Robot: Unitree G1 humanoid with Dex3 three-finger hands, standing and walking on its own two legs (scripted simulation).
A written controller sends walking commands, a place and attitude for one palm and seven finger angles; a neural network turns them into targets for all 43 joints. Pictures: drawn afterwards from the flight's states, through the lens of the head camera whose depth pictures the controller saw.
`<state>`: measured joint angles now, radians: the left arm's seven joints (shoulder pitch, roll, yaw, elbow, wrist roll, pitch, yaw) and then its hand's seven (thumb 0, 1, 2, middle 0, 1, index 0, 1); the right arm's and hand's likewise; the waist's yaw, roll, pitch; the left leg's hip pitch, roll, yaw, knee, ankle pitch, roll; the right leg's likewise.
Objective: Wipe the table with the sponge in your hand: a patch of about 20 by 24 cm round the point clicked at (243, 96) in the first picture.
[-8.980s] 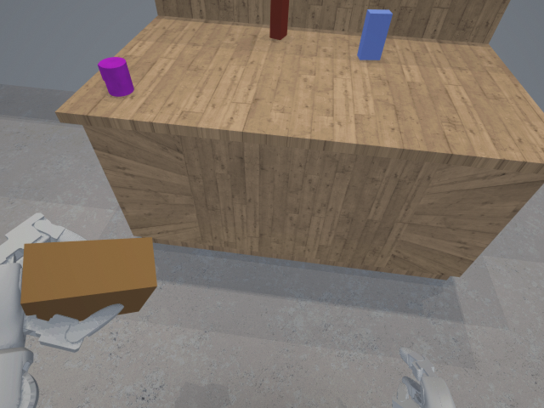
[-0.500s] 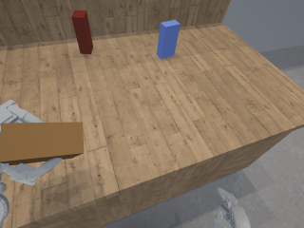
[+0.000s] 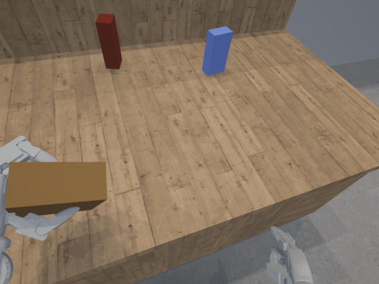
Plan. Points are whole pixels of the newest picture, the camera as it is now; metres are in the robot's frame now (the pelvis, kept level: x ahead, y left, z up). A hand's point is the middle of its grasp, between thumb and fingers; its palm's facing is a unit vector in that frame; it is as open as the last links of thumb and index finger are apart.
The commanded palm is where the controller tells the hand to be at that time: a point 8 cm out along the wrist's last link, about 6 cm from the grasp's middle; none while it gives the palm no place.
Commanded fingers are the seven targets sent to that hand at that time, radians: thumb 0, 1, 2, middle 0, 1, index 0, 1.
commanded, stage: look again from close up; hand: left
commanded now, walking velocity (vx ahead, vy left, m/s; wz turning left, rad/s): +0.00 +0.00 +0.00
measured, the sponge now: (71, 189) +0.23 +0.22 +0.13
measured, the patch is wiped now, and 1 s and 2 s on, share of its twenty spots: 0.00 0.00 0.00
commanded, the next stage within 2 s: shuffle to correct the standing spot in 0.22 s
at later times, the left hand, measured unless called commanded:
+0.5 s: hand (60, 190) +0.22 +0.22 +0.15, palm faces +0.34 -0.86 -0.37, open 9.7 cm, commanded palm +0.16 +0.26 +0.17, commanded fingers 0.00 0.10 1.30 -1.20 -1.60 -1.20 -1.60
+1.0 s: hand (115, 188) +0.22 +0.15 +0.15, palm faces +0.28 -0.88 -0.40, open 9.7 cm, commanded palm +0.17 +0.19 +0.17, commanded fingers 0.00 0.10 1.30 -1.20 -1.60 -1.20 -1.60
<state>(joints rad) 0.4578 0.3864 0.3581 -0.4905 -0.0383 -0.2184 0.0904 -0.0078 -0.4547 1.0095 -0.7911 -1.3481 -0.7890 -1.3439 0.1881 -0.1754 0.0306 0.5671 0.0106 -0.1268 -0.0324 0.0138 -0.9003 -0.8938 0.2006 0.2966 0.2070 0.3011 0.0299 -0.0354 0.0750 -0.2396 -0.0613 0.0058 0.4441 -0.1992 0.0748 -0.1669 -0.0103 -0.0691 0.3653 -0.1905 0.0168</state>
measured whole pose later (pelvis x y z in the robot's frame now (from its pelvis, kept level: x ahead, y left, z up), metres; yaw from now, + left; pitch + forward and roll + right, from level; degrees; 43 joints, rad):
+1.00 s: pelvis +0.00 -0.08 +0.00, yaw -2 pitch +0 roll -1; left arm 0.47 0.39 0.36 -0.53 -0.09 -0.16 0.07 -0.01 -0.45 1.01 -0.79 -1.35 -0.79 -1.35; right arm 0.19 -0.20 0.00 0.57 0.02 -0.10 -0.04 0.01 -0.90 -0.89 0.20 0.30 0.21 0.30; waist 0.01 -0.01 0.07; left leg -0.28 0.06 -0.01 0.51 -0.23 -0.03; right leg -0.21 0.11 -0.08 0.42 -0.22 -0.10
